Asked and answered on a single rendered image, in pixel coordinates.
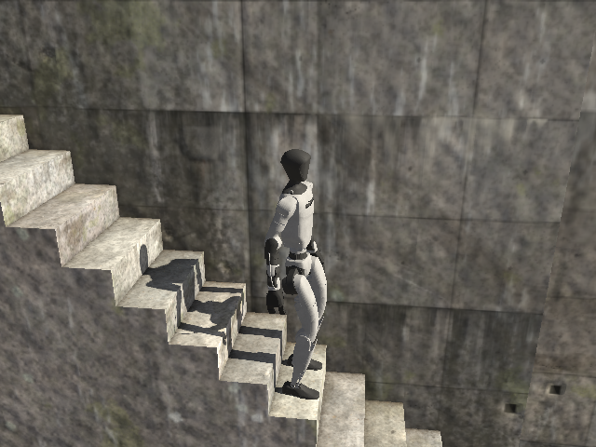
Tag stairs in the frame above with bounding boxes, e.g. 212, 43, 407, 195
0, 115, 442, 447

